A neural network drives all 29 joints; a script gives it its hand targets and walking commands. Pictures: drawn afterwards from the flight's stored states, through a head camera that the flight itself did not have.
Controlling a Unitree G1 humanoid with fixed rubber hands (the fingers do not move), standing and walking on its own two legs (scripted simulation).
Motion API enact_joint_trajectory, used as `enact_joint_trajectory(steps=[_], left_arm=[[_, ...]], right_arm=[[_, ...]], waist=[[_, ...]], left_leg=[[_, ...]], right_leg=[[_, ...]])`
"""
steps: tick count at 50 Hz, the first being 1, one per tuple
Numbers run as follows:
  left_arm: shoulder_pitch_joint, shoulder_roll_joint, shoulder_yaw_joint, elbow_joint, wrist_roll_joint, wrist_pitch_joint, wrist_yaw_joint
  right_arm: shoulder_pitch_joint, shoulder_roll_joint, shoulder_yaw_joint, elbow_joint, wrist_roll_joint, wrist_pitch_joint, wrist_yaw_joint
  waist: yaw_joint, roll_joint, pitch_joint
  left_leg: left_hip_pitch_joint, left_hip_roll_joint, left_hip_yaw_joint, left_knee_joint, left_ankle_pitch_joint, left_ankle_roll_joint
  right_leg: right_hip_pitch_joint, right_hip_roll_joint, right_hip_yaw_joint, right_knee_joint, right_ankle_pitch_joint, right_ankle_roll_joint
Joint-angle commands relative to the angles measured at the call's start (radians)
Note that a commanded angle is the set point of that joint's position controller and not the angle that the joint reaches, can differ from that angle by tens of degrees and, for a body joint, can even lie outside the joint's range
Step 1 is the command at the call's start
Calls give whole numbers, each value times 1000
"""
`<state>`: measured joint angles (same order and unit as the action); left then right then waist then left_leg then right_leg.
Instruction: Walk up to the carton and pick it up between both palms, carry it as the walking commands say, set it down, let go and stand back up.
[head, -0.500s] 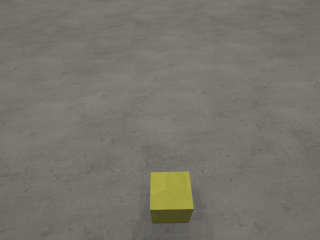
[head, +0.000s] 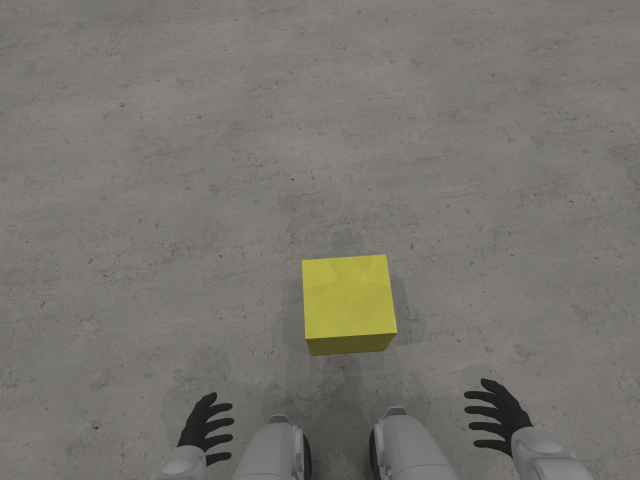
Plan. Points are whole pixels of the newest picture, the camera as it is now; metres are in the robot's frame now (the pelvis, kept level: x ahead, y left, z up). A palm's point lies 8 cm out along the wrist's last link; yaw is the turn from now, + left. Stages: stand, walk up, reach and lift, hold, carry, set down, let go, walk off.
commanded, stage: reach and lift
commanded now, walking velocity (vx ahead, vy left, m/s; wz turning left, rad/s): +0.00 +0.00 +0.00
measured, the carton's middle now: (345, 309) +0.46 -0.04 -0.59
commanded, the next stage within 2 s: none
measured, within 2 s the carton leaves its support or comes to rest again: neither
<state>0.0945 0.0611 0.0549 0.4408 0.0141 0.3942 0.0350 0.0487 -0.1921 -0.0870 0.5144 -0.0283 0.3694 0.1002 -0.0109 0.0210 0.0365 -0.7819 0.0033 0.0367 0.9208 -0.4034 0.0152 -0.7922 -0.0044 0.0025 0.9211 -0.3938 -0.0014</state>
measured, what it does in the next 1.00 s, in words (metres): lowers itself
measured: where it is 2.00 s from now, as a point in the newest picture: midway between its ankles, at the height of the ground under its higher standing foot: outside the picture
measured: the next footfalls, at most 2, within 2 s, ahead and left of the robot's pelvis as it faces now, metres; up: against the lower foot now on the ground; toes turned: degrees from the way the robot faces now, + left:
none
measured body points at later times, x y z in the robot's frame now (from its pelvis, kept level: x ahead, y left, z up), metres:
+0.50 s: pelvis -0.07 -0.01 -0.04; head +0.15 -0.02 +0.35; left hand +0.30 +0.18 -0.16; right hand +0.30 -0.24 -0.17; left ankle +0.02 +0.11 -0.69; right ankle +0.03 -0.12 -0.69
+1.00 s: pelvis -0.07 -0.02 -0.06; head +0.27 -0.03 +0.24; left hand +0.44 +0.18 -0.19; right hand +0.46 -0.24 -0.19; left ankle +0.02 +0.11 -0.68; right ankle +0.03 -0.12 -0.68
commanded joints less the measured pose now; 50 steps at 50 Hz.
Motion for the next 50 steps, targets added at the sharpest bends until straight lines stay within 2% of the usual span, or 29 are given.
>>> enact_joint_trajectory(steps=[1, 2, 4, 5, 8, 9, 12, 13, 14, 19, 22, 23, 24, 25, 27, 33, 34, 35, 36, 37, 38, 39, 41, 43, 46, 47, 48, 49, 50], left_arm=[[-122, 75, 3, -231, -41, -21, 27], [-102, 62, -22, -193, -58, -4, 20], [-78, 60, 10, -152, -44, 26, 32], [-119, 22, -26, -129, -57, 40, 36], [-183, 83, 30, -83, -17, 61, 39], [-248, 92, 38, -94, -27, 56, 40], [-495, 131, 45, -134, -35, 37, 56], [-570, 149, 76, -121, -21, 32, 51], [-666, 151, 60, -107, -42, 33, 52], [-900, 154, 55, -71, -64, 40, 69], [-968, 179, 86, -48, -85, 41, 91], [-959, 189, 105, -20, -85, 33, 98], [-988, 183, 98, 17, -86, 27, 101], [-940, 202, 126, 93, -58, 30, 104], [-1005, 187, 137, 140, -71, 11, 95], [-1170, 266, 203, 171, -46, -113, 91], [-1182, 282, 209, 185, -50, -127, 97], [-1238, 308, 206, 167, -47, -140, 98], [-1243, 295, 195, 183, -60, -146, 100], [-1261, 324, 221, 174, -60, -170, 96], [-1302, 304, 207, 204, -61, -173, 88], [-1341, 325, 225, 196, -57, -185, 90], [-1413, 342, 203, 155, -78, -210, 83], [-1443, 329, 199, 146, -97, -229, 80], [-1481, 330, 174, 113, -112, -227, 80], [-1508, 321, 167, 124, -119, -219, 88], [-1502, 319, 176, 168, -105, -209, 85], [-1555, 334, 171, 73, -113, -202, 93], [-1571, 340, 171, 91, -132, -192, 97]], right_arm=[[-165, -220, -76, -215, 16, -28, -7], [-151, -183, -46, -183, 30, -14, -5], [-195, -195, -41, -135, 35, 12, 4], [-186, -176, -36, -65, 37, 20, 2], [-268, -163, -32, -25, 21, 45, 10], [-333, -164, -15, -5, 36, 50, 9], [-507, -165, -52, 3, 47, 38, -1], [-634, -184, -61, -29, 44, 32, -6], [-684, -174, -61, 19, 62, 30, -6], [-876, -265, -131, 39, 67, 31, -36], [-952, -299, -146, 51, 78, 27, -37], [-955, -262, -113, 65, 109, 22, -42], [-1036, -299, -124, 50, 89, 5, -49], [-1004, -286, -116, 149, 77, 9, -50], [-1037, -239, -81, 175, 97, -10, -63], [-1243, -291, -118, 185, 84, -106, -91], [-1270, -325, -140, 178, 76, -121, -91], [-1279, -298, -103, 221, 118, -120, -84], [-1280, -322, -123, 221, 105, -133, -86], [-1316, -306, -109, 191, 121, -148, -95], [-1315, -295, -105, 242, 128, -153, -97], [-1388, -308, -96, 244, 123, -158, -99], [-1449, -333, -120, 185, 148, -183, -102], [-1465, -328, -122, 195, 144, -205, -103], [-1543, -351, -110, 160, 173, -200, -85], [-1538, -373, -119, 201, 160, -200, -89], [-1510, -362, -131, 257, 159, -191, -91], [-1587, -401, -130, 151, 160, -187, -88], [-1641, -448, -156, 102, 155, -185, -98]], waist=[[-22, -102, -671], [-26, -115, -651], [22, -100, -597], [-9, -96, -537], [7, -77, -411], [23, -46, -389], [-18, -54, -314], [3, -13, -358], [-15, -19, -354], [-23, 30, -613], [-29, -36, -824], [-5, -58, -892], [-27, -75, -901], [12, -53, -860], [-9, -108, -819], [7, -102, -929], [-17, -88, -953], [17, -68, -986], [-7, -82, -966], [16, -98, -998], [10, -50, -986], [24, -103, -1017], [12, -59, -1117], [0, -84, -1216], [26, -58, -1380], [5, -81, -1381], [9, -39, -1386], [-7, -73, -1551], [-16, -19, -1580]], left_leg=[[372, -27, -100, 4, 561, -30], [320, -29, -102, 3, 504, -25], [285, -22, -85, -16, 431, -29], [243, -20, -72, -23, 370, -35], [111, -25, -45, -58, 144, -38], [84, -26, -48, -55, 79, -33], [41, -24, -53, -54, -39, -25], [32, -28, -39, -21, -34, -31], [37, -23, -42, -30, -78, -25], [80, -24, -34, -2, -22, -29], [132, -32, -42, 37, 64, -21], [133, -38, -35, 42, 126, -21], [72, -37, -33, 47, 149, -29], [69, -44, -22, 20, 114, -37], [-53, -52, -12, 42, 99, -29], [-140, -74, 3, 77, 178, -26], [-152, -69, 3, 84, 168, -35], [-113, -70, 5, 77, 163, -33], [-123, -63, 6, 79, 172, -34], [-151, -71, 10, 89, 187, -27], [-182, -77, 22, 88, 186, -31], [-224, -77, 14, 93, 180, -29], [-184, -75, 20, 114, 241, -30], [-202, -80, 12, 135, 346, -29], [-70, -75, 1, 126, 388, -32], [-85, -80, 0, 139, 403, -38], [-60, -79, -3, 134, 393, -38], [46, -84, -6, 142, 412, -36], [78, -82, -15, 160, 450, -38]], right_leg=[[125, 61, 7, -27, 452, -38], [123, 64, 7, -26, 446, -41], [86, 60, -6, -15, 351, -33], [61, 57, -2, -23, 304, -37], [62, 42, 3, -56, 142, -27], [49, 32, 10, -40, 83, -28], [-11, 23, 14, -51, -13, -25], [-6, 19, 23, -35, -15, -33], [-30, 14, 12, -36, -55, -29], [15, 24, 3, -13, 12, -33], [56, 34, -13, 17, 82, -22], [76, 36, -2, 21, 136, -14], [77, 40, -10, 32, 179, -11], [76, 42, -24, 20, 139, -9], [81, 33, 2, 24, 132, 3], [76, 34, 22, 54, 267, 15], [49, 37, 14, 65, 246, 15], [36, 36, 20, 59, 239, 15], [17, 35, 10, 67, 233, 17], [48, 33, 35, 64, 246, 12], [72, 29, 43, 56, 280, 13], [82, 33, 48, 71, 283, 17], [93, 36, 53, 87, 365, 17], [158, 39, 61, 116, 518, 13], [146, 48, 44, 107, 487, 10], [160, 49, 34, 116, 517, 8], [147, 49, 28, 124, 507, 14], [204, 62, 18, 113, 514, 20], [196, 62, 27, 129, 544, 7]])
